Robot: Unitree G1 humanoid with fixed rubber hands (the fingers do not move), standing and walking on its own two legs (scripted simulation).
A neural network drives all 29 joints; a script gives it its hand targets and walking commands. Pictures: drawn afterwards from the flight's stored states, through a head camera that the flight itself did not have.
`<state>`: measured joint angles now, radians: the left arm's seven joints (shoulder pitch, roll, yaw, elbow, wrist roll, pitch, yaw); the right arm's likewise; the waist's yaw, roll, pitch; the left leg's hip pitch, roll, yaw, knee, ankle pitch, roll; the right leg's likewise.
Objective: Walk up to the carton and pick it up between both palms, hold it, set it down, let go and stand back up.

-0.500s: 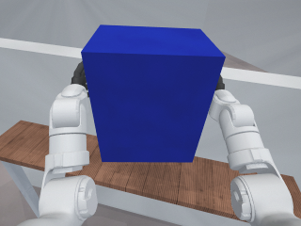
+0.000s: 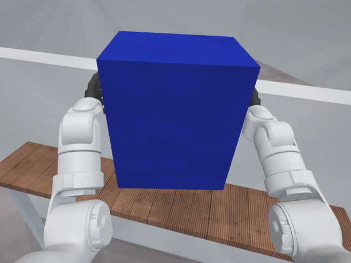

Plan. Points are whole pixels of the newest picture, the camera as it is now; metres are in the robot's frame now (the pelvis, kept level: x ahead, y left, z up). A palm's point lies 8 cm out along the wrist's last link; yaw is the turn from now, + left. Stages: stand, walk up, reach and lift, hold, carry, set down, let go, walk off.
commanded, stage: hold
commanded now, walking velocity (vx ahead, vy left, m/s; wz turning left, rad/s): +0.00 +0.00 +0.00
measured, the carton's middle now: (173, 114) +0.38 +0.01 +0.23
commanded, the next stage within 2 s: none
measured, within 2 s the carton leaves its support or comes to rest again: neither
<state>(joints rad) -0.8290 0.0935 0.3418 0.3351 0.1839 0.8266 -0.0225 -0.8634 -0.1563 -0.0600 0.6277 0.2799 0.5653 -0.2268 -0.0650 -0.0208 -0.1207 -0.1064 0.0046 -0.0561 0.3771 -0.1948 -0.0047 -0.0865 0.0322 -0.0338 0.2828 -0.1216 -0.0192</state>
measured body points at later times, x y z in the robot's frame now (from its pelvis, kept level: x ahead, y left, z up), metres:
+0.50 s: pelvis +0.01 +0.01 +0.00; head -0.07 +0.03 +0.44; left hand +0.38 +0.18 +0.25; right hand +0.38 -0.16 +0.25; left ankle +0.01 +0.12 -0.75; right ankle +0.03 -0.11 -0.75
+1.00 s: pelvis +0.00 +0.00 +0.00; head -0.07 +0.02 +0.44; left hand +0.39 +0.18 +0.26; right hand +0.39 -0.16 +0.25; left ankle +0.01 +0.12 -0.75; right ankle +0.03 -0.11 -0.75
